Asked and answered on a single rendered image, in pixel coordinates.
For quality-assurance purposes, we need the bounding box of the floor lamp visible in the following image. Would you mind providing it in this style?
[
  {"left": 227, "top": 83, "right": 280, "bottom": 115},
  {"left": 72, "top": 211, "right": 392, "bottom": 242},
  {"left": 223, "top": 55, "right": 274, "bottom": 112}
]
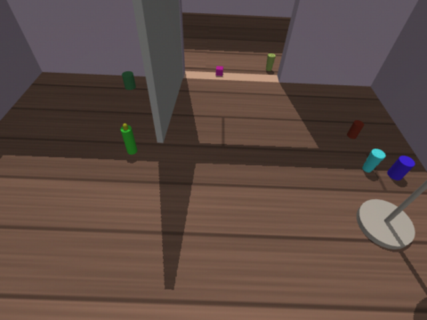
[{"left": 356, "top": 180, "right": 427, "bottom": 249}]

